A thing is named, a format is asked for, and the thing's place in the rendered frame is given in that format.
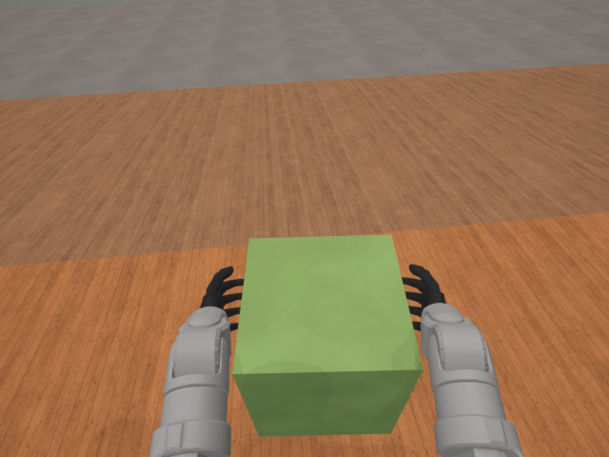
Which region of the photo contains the carton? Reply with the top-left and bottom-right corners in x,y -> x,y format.
232,234 -> 423,437

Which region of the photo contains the robot left hand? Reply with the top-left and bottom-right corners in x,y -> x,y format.
200,267 -> 245,331

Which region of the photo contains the robot right hand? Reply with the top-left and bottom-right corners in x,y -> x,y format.
402,264 -> 446,331

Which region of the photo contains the right robot forearm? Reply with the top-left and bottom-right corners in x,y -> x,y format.
421,303 -> 524,457

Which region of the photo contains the left robot forearm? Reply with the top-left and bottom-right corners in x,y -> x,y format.
149,307 -> 231,457

